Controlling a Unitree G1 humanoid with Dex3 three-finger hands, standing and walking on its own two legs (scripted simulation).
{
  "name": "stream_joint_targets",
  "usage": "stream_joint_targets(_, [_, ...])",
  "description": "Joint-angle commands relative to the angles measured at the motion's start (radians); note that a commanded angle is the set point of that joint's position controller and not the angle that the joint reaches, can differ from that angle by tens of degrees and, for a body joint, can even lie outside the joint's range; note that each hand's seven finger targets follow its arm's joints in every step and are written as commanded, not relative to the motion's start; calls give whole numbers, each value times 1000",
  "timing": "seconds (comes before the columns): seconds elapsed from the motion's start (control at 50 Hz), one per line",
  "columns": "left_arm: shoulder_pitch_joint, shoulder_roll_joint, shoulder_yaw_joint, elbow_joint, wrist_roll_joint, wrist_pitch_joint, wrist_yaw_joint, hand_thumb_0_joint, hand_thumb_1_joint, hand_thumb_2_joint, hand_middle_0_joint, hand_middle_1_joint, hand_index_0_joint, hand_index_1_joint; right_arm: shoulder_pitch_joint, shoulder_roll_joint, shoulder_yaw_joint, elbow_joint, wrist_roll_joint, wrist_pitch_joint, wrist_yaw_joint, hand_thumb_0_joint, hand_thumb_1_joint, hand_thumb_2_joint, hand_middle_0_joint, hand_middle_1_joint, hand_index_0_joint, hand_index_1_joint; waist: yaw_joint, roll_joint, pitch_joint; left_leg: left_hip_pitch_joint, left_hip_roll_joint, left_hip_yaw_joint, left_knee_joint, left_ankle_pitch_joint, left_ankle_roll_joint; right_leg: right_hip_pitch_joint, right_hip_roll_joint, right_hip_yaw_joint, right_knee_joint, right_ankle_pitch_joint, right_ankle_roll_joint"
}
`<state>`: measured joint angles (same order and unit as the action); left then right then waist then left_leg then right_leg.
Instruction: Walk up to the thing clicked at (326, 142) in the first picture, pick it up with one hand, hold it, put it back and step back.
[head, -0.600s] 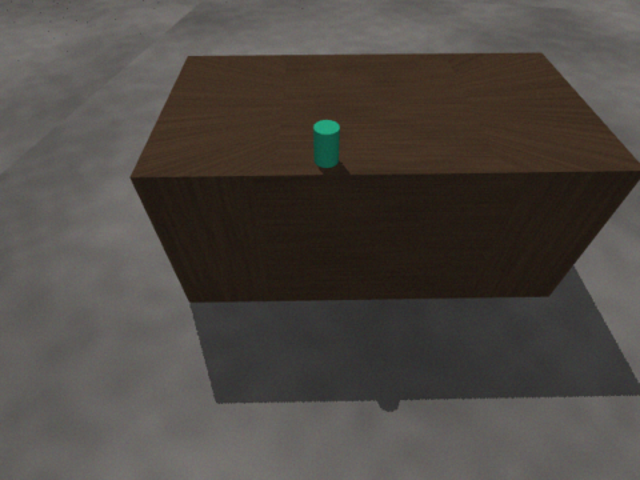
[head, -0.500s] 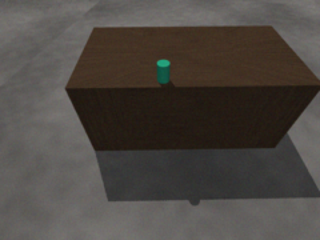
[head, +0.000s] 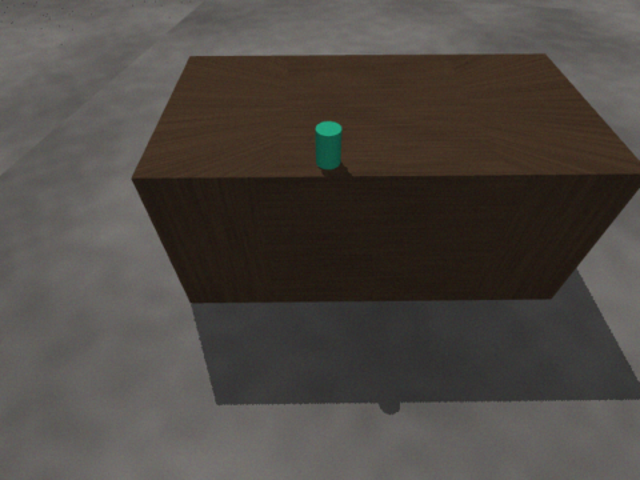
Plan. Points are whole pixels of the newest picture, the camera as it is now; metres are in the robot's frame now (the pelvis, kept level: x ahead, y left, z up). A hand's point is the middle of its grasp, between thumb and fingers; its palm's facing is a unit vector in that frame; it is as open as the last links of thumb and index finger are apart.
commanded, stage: stand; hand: right
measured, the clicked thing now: (328, 145) +0.92 +0.01 -0.13
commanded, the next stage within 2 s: walk up in 0.52 s
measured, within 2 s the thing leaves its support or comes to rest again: neither
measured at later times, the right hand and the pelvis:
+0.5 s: hand out of the picture +0.08 -0.25 -0.16, palm faces -0.02 +0.94 -0.34, open 7.4 cm; pelvis +0.01 +0.00 +0.00, yaw +0 degrees
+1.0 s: hand (448, 469) +0.18 -0.16 -0.15, palm faces -0.01 +0.92 -0.39, open 7.4 cm; pelvis +0.12 +0.13 -0.03, yaw +3 degrees
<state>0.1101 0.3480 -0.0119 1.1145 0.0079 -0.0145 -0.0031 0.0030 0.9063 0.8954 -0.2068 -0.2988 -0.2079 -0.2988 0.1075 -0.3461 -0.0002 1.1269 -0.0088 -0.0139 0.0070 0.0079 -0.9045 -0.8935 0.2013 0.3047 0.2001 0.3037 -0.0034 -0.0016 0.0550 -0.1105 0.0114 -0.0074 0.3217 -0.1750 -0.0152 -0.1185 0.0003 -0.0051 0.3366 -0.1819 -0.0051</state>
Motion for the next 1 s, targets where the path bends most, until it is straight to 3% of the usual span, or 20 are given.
stream_joint_targets(0.0, [-32,211,44,-55,1,-18,12,0,900,900,-200,-300,-200,-300,-39,-210,-37,-60,2,-18,-15,0,-900,-900,200,300,200,300,8,11,-75,7,112,-91,-48,95,34,8,-122,102,-59,89,-25])
stream_joint_targets(0.48, [-23,217,46,-52,1,-19,15,0,900,900,-200,-300,-200,-300,-31,-214,-35,-63,3,-16,-18,0,-900,-900,200,300,200,300,4,7,-92,35,116,-84,-35,159,36,34,-129,101,-55,185,-23])
stream_joint_targets(0.5, [92,326,115,-78,5,-42,5,0,900,900,-200,-300,-200,-300,2,-301,-101,-126,-25,-14,13,0,-900,-900,200,300,200,300,31,45,-163,-43,50,-57,104,-249,92,136,-108,118,-3,-235,-73])
stream_joint_targets(0.52, [164,344,129,-59,18,-46,3,0,900,900,-200,-300,-200,-300,-36,-278,-102,-145,-34,-7,25,0,-900,-900,200,300,200,300,71,-1,-97,-254,26,-33,187,-416,90,186,-183,237,-64,-463,-122])
stream_joint_targets(0.54, [187,378,150,-57,28,-51,6,0,900,900,-200,-300,-200,-300,-62,-259,-98,-168,-41,1,34,0,-900,-900,200,300,200,300,95,-95,-25,-431,-10,12,398,-387,61,219,-303,400,-174,-606,-182])
stream_joint_targets(0.56, [174,397,163,-80,31,-59,10,0,900,900,-200,-300,-200,-300,-76,-254,-99,-192,-52,6,38,0,-900,-900,200,300,200,300,97,-81,34,-541,31,-62,515,-347,56,176,-400,497,-213,-642,-237])
stream_joint_targets(0.58, [123,383,162,-111,25,-65,12,0,900,900,-200,-300,-200,-300,-58,-257,-105,-201,-50,6,45,0,-900,-900,200,300,200,300,74,-62,74,-562,57,-99,562,-292,49,118,-418,496,-225,-616,-251])
stream_joint_targets(0.6, [101,359,159,-131,24,-68,11,0,900,900,-200,-300,-200,-300,-38,-257,-111,-203,-48,4,54,0,-900,-900,200,300,200,300,61,-54,93,-554,78,-112,578,-260,41,97,-401,465,-223,-541,-253])
stream_joint_targets(0.66, [79,342,154,-165,26,-80,5,0,900,900,-200,-300,-200,-300,-7,-250,-124,-224,-40,-1,76,0,-900,-900,200,300,200,300,29,-109,91,-523,95,-106,526,-221,18,101,-316,287,-206,-326,-216])
stream_joint_targets(0.74, [72,352,155,-207,22,-84,-5,0,900,900,-200,-300,-200,-300,0,-237,-137,-260,-39,-3,94,0,-900,-900,200,300,200,300,28,-170,68,-344,106,-38,373,-128,1,-22,-259,125,-146,-211,-181])
stream_joint_targets(0.78, [16,367,154,-233,25,-81,-9,0,900,900,-200,-300,-200,-300,75,-252,-154,-250,-34,-2,96,0,-900,-900,200,300,200,300,-25,-192,47,-168,104,2,332,-66,5,-156,-244,77,-99,-224,-156])
stream_joint_targets(0.82, [-9,350,148,-240,28,-70,-7,0,900,900,-200,-300,-200,-300,214,-266,-176,-206,-30,-5,90,0,-900,-900,200,300,200,300,-104,-113,3,66,58,71,289,7,8,-304,-208,20,62,-267,-128])
stream_joint_targets(0.84, [23,309,137,-243,37,-65,-8,0,900,900,-200,-300,-200,-300,343,-306,-197,-167,-30,-7,80,0,-900,-900,200,300,200,300,-157,36,-66,229,43,44,292,-58,21,-370,-167,-6,310,-222,-110])
stream_joint_targets(0.86, [113,236,113,-235,26,-62,-10,0,900,900,-200,-300,-200,-300,441,-365,-215,-154,-39,-14,65,0,-900,-900,200,300,200,300,-191,254,-106,298,95,-98,150,-284,68,-449,-46,-53,635,-277,-78])
stream_joint_targets(0.88, [171,174,93,-242,7,-55,-8,0,900,900,-200,-300,-200,-300,428,-421,-211,-192,-49,-24,56,0,-900,-900,200,300,200,300,-161,429,-69,202,270,-519,-57,-587,105,-581,92,55,860,-431,-54])
stream_joint_targets(0.9, [176,276,110,-237,-3,-50,5,0,900,900,-200,-300,-200,-300,293,-460,-211,-244,-19,-28,57,0,-900,-900,200,300,200,300,-108,311,-64,62,369,-730,-202,-762,198,-528,44,121,913,-404,-77])
stream_joint_targets(0.92, [166,314,109,-235,3,-50,10,0,900,900,-200,-300,-200,-300,207,-459,-209,-276,-9,-24,55,0,-900,-900,200,300,200,300,-68,255,-10,-45,404,-756,-218,-793,242,-513,-4,142,946,-370,-83])
stream_joint_targets(0.94, [171,335,112,-220,-8,-51,8,0,900,900,-200,-300,-200,-300,158,-410,-194,-296,-11,-27,48,0,-900,-900,200,300,200,300,-33,152,34,-86,360,-573,-165,-648,218,-513,-38,160,923,-286,-77])
stream_joint_targets(0.96, [225,330,118,-194,-18,-51,1,0,900,900,-200,-300,-200,-300,127,-363,-176,-314,-12,-36,44,0,-900,-900,200,300,200,300,1,153,33,-83,297,-437,-116,-539,188,-491,-64,153,876,-213,-69])
stream_joint_targets(0.98, [260,324,120,-173,-23,-51,-6,0,900,900,-200,-300,-200,-300,131,-321,-162,-315,-8,-45,41,0,-900,-900,200,300,200,300,12,144,32,-88,248,-331,-102,-428,174,-453,-72,135,815,-168,-62])
